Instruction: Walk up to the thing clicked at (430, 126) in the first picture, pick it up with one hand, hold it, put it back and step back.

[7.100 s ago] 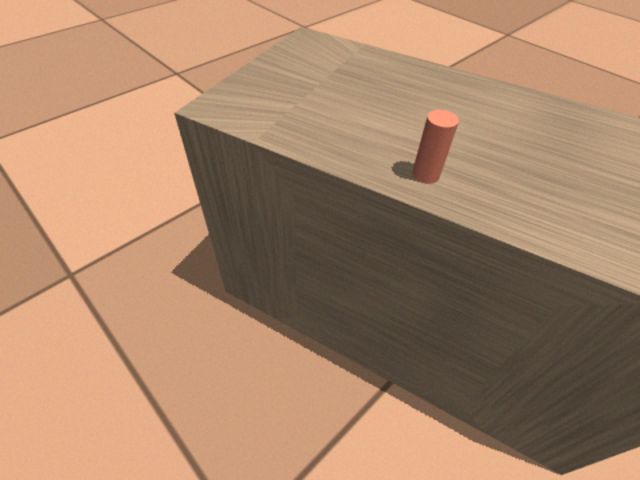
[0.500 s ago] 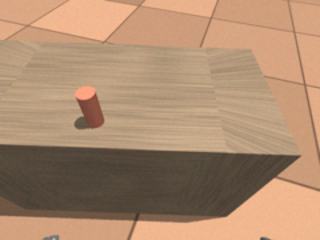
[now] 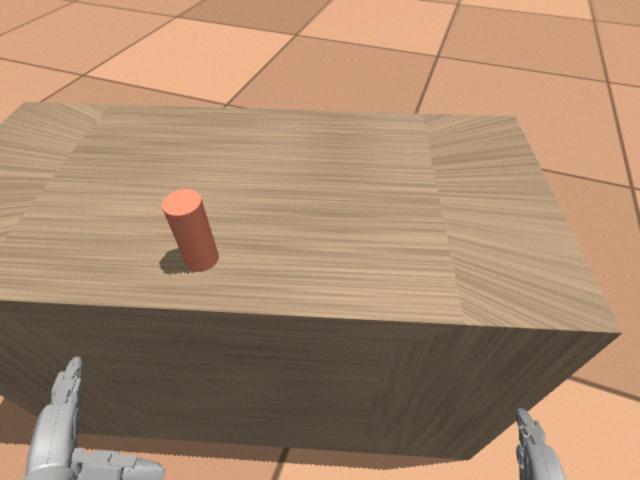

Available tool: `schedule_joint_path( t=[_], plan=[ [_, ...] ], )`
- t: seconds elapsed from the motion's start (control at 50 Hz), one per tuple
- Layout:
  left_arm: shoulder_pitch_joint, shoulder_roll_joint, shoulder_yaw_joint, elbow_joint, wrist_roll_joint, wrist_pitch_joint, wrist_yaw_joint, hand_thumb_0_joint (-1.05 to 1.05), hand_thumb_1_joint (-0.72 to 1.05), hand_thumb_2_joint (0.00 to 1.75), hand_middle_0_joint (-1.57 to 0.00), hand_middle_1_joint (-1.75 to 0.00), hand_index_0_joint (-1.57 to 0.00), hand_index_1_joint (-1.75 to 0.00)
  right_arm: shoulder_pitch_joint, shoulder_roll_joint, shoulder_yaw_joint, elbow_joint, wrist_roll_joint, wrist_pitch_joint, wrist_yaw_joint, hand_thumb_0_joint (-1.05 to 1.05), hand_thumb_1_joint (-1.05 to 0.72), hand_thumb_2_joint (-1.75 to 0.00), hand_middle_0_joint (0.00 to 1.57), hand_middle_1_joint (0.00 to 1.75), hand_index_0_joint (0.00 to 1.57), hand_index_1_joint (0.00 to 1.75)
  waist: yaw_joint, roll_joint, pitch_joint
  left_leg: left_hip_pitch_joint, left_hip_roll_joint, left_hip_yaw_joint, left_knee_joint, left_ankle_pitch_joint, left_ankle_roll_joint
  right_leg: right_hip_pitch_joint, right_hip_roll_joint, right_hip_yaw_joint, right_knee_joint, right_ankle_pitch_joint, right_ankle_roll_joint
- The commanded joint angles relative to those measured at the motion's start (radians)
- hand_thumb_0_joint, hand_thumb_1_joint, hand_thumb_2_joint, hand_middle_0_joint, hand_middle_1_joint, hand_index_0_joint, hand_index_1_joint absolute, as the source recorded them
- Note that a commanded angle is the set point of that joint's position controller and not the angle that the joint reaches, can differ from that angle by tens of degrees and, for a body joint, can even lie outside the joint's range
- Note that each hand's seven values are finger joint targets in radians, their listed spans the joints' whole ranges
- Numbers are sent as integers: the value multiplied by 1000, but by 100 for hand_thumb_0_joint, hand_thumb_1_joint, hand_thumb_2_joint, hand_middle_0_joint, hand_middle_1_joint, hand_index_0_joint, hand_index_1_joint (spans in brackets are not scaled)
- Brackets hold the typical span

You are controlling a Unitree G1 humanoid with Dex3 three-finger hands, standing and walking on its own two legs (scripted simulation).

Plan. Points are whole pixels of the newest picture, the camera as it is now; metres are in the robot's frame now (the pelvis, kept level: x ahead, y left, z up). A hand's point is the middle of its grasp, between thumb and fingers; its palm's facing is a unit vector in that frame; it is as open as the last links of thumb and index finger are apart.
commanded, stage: rise first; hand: left
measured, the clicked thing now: (192, 232) +0.44 +0.22 +0.04
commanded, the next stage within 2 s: go down in 1.22 s
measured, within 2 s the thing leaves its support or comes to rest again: neither
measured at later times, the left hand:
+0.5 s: hand (77, 407) +0.18 +0.26 +0.06, palm faces +0.32 -0.86 -0.40, open 17.5 cm
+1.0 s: hand (49, 403) +0.17 +0.26 +0.10, palm faces +0.35 -0.84 -0.42, open 17.5 cm
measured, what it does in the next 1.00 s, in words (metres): stands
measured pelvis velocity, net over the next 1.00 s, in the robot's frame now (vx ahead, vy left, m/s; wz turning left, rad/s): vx -0.01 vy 0.00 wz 0.02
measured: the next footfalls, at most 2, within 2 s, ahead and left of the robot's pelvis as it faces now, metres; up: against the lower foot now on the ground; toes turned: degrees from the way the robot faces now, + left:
none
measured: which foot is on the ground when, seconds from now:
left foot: down 0.00-1.00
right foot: down 0.00-1.00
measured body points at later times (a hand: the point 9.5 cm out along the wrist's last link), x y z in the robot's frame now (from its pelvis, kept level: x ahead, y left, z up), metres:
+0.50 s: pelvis +0.00 +0.00 +0.00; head +0.00 -0.02 +0.45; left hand +0.16 +0.31 +0.08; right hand +0.16 -0.27 -0.09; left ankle -0.01 +0.13 -0.74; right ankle -0.02 -0.14 -0.74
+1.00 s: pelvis -0.01 +0.00 +0.00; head -0.02 -0.02 +0.45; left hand +0.15 +0.30 +0.13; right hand +0.15 -0.26 -0.09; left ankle -0.01 +0.13 -0.74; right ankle -0.02 -0.14 -0.74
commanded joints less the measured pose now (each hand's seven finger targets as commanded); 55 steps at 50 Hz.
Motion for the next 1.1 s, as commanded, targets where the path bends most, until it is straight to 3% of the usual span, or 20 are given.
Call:
schedule_joint_path(
  t=[0.0,0.12,0.22,0.26,0.28,0.3,0.32,0.56,0.58,0.6,0.64,0.66,0.7,0.74,0.8,0.84,0.88,0.92,1.02,1.08],
  plan=[
    [-29,183,100,-280,5,-71,16,0,-54,1,-4,-5,-4,-4,-25,-133,-58,-137,-7,-46,-9,0,54,-2,5,5,5,5,-3,7,-108,68,-14,66,-45,302,16,43,32,-80,-35,281,-36],
    [38,194,140,-388,0,-91,-8,0,-53,0,-4,-4,-4,-3,-24,-104,-43,-160,-6,-37,12,0,56,-1,5,5,5,5,13,-27,-60,59,-21,69,-48,265,25,38,24,-82,-55,255,-28],
    [8,221,178,-529,-3,-116,-13,0,-54,0,-4,-4,-4,-4,-91,-180,-116,-206,-14,-43,6,0,54,-1,5,5,5,5,10,11,-105,88,-17,59,-49,299,16,57,27,-83,-40,279,-35],
    [58,212,187,-516,-2,-123,-16,0,-54,0,-4,-4,-4,-4,-68,-109,-65,-144,-14,-37,14,0,54,-2,5,5,5,5,30,25,-67,75,-23,63,-50,293,19,61,23,-81,-44,272,-34],
    [37,217,189,-536,1,-128,-14,0,-54,1,-4,-5,-5,-5,-82,-149,-106,-177,-17,-41,8,0,54,-2,5,5,5,5,12,8,-102,92,-21,63,-44,309,20,72,23,-80,-42,291,-31],
    [41,200,173,-551,0,-134,-15,0,-55,1,-5,-5,-5,-5,-103,-132,-83,-191,-14,-44,9,0,53,-2,5,5,5,5,20,7,-90,84,-20,58,-48,291,19,65,27,-83,-40,266,-34],
    [55,212,193,-560,-1,-139,-14,0,-55,1,-5,-5,-4,-5,-83,-156,-113,-188,-17,-45,6,0,53,-2,5,5,5,5,12,5,-86,85,-20,60,-49,285,21,67,25,-84,-45,265,-33],
    [61,227,230,-629,-4,-192,-33,0,-55,2,-5,-5,-4,-5,-51,-102,-92,-94,-16,-51,19,0,53,-2,5,5,5,5,27,20,-32,59,-28,58,-65,195,26,27,23,-86,-58,175,-33],
    [63,236,246,-630,-4,-195,-31,0,-55,2,-5,-5,-4,-5,-55,-107,-91,-112,-19,-51,19,0,54,-2,5,5,5,5,25,12,-45,62,-27,59,-64,199,25,35,23,-84,-59,181,-31],
    [60,252,253,-645,-6,-198,-31,0,-55,2,-5,-5,-4,-5,-111,-183,-141,-173,-18,-62,12,0,53,-3,5,5,5,5,18,13,-61,71,-29,58,-66,193,25,36,22,-83,-58,175,-31],
    [72,227,241,-658,-3,-207,-34,0,-55,2,-5,-5,-5,-5,-55,-107,-88,-100,-21,-59,19,0,53,-3,5,5,5,5,29,12,-46,70,-27,56,-66,189,26,37,24,-85,-59,169,-33],
    [71,238,250,-646,-3,-210,-33,0,-55,2,-5,-5,-5,-5,-92,-156,-128,-151,-20,-67,14,0,53,-3,5,5,5,5,15,0,-61,77,-26,55,-66,195,26,44,25,-85,-58,176,-31],
    [72,245,256,-666,-3,-218,-29,0,-56,3,-5,-5,-5,-5,-103,-169,-134,-161,-20,-73,11,0,52,-3,5,5,5,5,19,-7,-75,84,-25,51,-62,213,26,49,25,-87,-54,190,-31],
    [87,232,249,-647,-1,-222,-30,0,-56,3,-5,-5,-5,-6,-65,-111,-101,-100,-18,-68,15,0,52,-4,5,5,5,5,26,-1,-39,77,-30,56,-65,197,29,34,20,-86,-61,176,-29],
    [79,229,258,-660,-2,-237,-31,0,-56,4,-5,-5,-5,-6,-84,-140,-125,-138,-17,-76,13,0,53,-4,5,5,5,5,23,-22,-48,75,-29,54,-67,186,30,36,20,-87,-61,166,-30],
    [82,227,251,-659,-3,-246,-36,0,-56,4,-5,-5,-5,-5,-62,-86,-73,-132,-13,-73,22,0,53,-4,5,5,5,5,29,-24,-29,69,-30,55,-72,182,31,35,20,-90,-66,161,-28],
    [67,227,254,-672,-5,-251,-37,0,-55,3,-5,-5,-5,-5,-43,-139,-129,-125,-15,-77,17,0,53,-4,5,5,5,5,13,-19,-27,69,-31,56,-71,168,30,22,21,-88,-64,152,-29],
    [70,231,264,-691,-3,-257,-40,0,-56,4,-5,-6,-5,-6,-29,-81,-82,-94,-13,-76,25,0,53,-4,5,5,5,5,31,23,-17,66,-31,56,-82,152,26,21,22,-89,-66,132,-34],
    [71,230,262,-698,-3,-266,-36,0,-57,5,-6,-6,-5,-6,-71,-139,-124,-162,-15,-90,23,0,51,-5,5,5,5,5,21,9,-44,68,-28,51,-79,168,25,47,24,-90,-61,151,-33],
    [51,230,268,-730,-4,-277,-36,0,-56,6,-5,-6,-5,-7,-49,-65,-70,-93,-13,-89,30,0,52,-5,5,5,5,5,39,47,-15,51,-29,51,-84,146,23,33,26,-93,-60,124,-37]
  ],
)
